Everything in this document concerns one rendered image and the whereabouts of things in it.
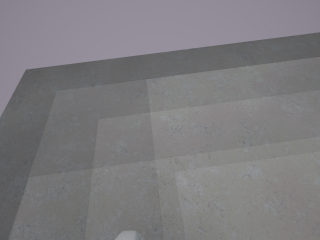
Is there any left robot thigh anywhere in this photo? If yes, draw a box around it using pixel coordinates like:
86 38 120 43
115 230 144 240

